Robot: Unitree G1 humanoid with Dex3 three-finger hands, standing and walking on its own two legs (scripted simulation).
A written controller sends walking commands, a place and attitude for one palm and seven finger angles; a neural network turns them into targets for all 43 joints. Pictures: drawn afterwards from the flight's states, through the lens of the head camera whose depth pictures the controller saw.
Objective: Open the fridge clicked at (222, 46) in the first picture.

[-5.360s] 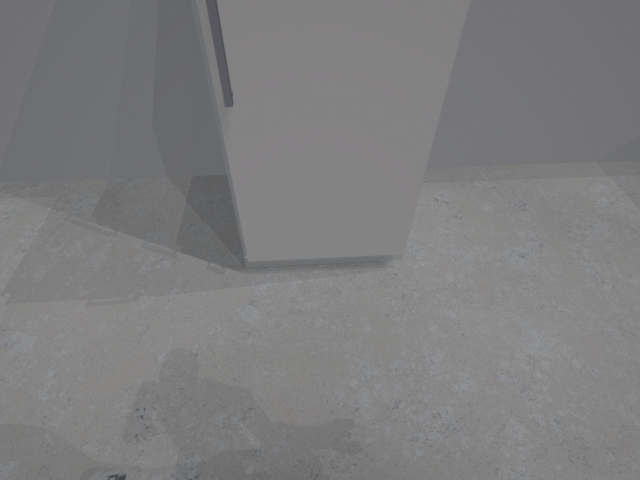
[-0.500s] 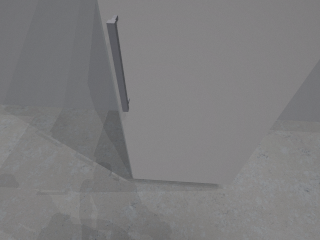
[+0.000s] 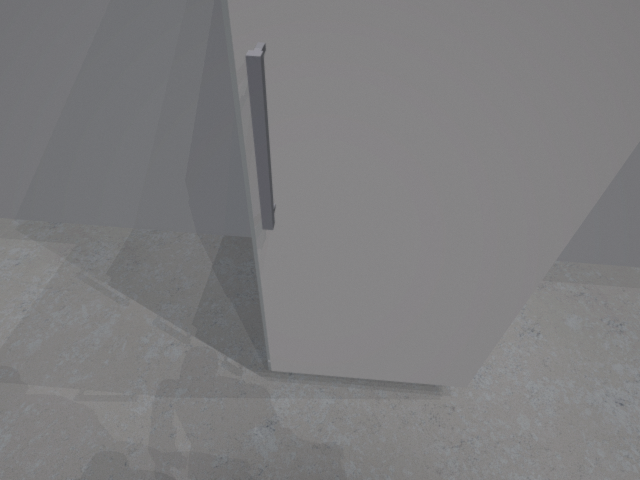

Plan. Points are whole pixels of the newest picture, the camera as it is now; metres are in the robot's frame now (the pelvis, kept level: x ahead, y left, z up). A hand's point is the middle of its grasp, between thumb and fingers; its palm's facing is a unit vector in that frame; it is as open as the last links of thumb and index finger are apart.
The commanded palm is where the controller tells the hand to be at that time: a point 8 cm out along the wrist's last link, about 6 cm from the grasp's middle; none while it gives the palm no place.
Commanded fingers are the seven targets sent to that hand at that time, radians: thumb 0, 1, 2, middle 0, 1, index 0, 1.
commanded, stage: look again from close up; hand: left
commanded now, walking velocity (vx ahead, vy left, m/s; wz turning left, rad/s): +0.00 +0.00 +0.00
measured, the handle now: (265, 148) +0.55 +0.12 +0.15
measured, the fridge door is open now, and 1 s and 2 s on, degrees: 0 0 0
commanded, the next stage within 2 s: none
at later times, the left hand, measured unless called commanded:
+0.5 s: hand out of the picture -0.04 +0.18 -0.17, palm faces +0.04 -0.98 -0.19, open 7.4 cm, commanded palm none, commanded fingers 0.00 0.90 0.90 -0.20 -0.30 -0.20 -0.30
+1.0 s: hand out of the picture -0.04 +0.16 -0.17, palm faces +0.05 -0.99 -0.15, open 7.4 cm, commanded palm none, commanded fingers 0.00 0.90 0.90 -0.20 -0.30 -0.20 -0.30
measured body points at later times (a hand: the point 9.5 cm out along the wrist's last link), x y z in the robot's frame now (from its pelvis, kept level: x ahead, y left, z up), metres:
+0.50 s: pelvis -0.01 +0.00 +0.01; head -0.02 +0.01 +0.46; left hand -0.04 +0.23 -0.16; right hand +0.01 -0.24 -0.14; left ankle +0.06 +0.10 -0.73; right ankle -0.02 -0.15 -0.73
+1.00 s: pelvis -0.02 +0.00 +0.01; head -0.02 +0.01 +0.46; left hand -0.04 +0.21 -0.16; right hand -0.01 -0.23 -0.15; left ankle +0.06 +0.10 -0.73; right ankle -0.02 -0.15 -0.73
